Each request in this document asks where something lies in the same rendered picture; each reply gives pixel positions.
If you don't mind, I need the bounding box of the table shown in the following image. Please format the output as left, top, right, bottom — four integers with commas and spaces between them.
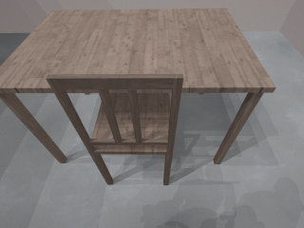
0, 8, 276, 164

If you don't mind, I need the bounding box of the chair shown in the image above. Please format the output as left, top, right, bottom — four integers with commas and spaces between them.
46, 73, 183, 185

